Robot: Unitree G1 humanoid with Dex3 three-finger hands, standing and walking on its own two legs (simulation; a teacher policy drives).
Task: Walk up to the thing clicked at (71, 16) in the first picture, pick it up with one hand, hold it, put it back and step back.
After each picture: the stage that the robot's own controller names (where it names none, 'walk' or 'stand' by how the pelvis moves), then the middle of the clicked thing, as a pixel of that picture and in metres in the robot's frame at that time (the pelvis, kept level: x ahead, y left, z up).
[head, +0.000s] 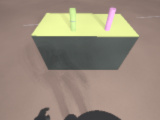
stand; (73, 20) +1.03 +0.26 +0.07
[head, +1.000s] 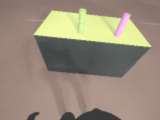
walk; (81, 22) +0.94 +0.13 +0.08
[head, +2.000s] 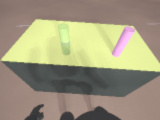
walk; (65, 41) +0.57 +0.22 +0.09
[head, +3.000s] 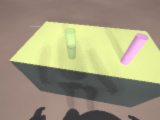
stand; (71, 45) +0.53 +0.19 +0.09
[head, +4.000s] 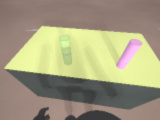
stand; (66, 51) +0.49 +0.20 +0.07
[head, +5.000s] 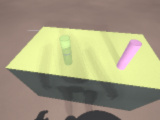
stand; (66, 52) +0.49 +0.21 +0.07
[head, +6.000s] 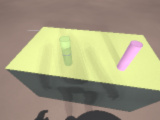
stand; (66, 52) +0.48 +0.21 +0.07
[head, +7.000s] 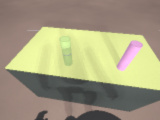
rise first; (66, 52) +0.48 +0.20 +0.07
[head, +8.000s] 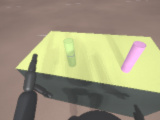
rise first; (70, 54) +0.49 +0.21 +0.07
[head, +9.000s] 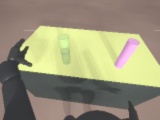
go down; (65, 51) +0.50 +0.20 +0.08
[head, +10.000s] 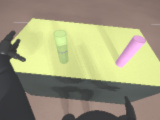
go down; (62, 49) +0.47 +0.19 +0.09
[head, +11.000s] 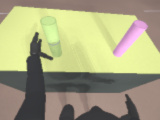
close in; (53, 40) +0.48 +0.21 +0.13
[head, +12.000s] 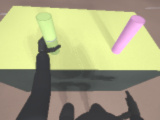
close; (50, 37) +0.50 +0.22 +0.14
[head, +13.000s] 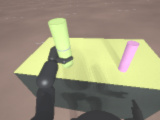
lift; (63, 47) +0.32 +0.16 +0.30
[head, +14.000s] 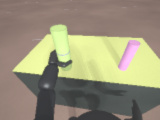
hold; (63, 51) +0.33 +0.17 +0.25
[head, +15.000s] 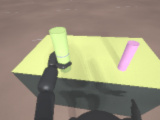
hold; (62, 53) +0.33 +0.17 +0.24
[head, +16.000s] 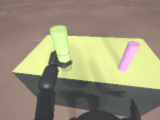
hold; (63, 51) +0.33 +0.17 +0.25
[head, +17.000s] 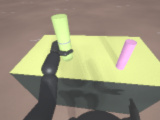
crouch; (64, 41) +0.39 +0.17 +0.28
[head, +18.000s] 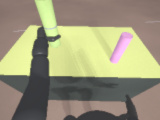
lower; (50, 26) +0.50 +0.22 +0.27
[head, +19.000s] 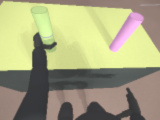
lower; (46, 33) +0.52 +0.22 +0.14
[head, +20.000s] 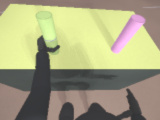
lower; (50, 37) +0.50 +0.21 +0.14
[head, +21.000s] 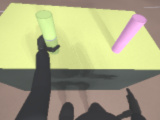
lower; (50, 36) +0.50 +0.21 +0.14
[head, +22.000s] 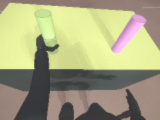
lower; (49, 36) +0.50 +0.22 +0.14
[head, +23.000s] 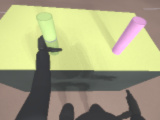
open; (50, 37) +0.50 +0.22 +0.13
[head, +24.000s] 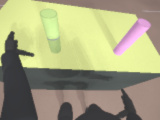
sink last; (53, 35) +0.50 +0.21 +0.13
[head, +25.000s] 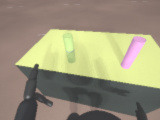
sink last; (69, 49) +0.52 +0.22 +0.10
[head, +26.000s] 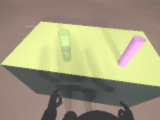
stand; (65, 47) +0.50 +0.21 +0.09
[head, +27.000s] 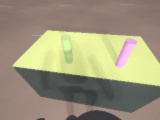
stand; (67, 50) +0.54 +0.22 +0.08
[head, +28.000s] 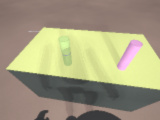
stand; (66, 52) +0.49 +0.21 +0.07
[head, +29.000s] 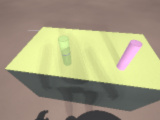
stand; (65, 52) +0.49 +0.21 +0.07
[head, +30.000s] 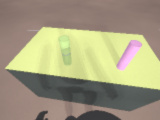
stand; (66, 52) +0.49 +0.21 +0.07
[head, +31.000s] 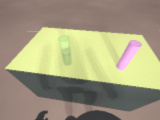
stand; (66, 52) +0.49 +0.21 +0.07
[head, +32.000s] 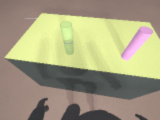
walk; (68, 40) +0.53 +0.20 +0.09
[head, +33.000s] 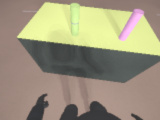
walk; (74, 21) +0.74 +0.18 +0.09
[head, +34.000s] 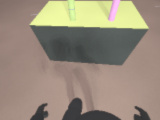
walk; (71, 8) +1.04 +0.30 +0.10
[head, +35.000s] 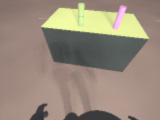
stand; (81, 15) +1.11 +0.19 +0.08
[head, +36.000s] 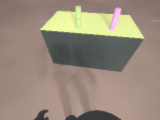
stand; (78, 18) +1.13 +0.20 +0.07
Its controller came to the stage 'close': yes
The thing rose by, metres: 0.20
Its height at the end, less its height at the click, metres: +0.00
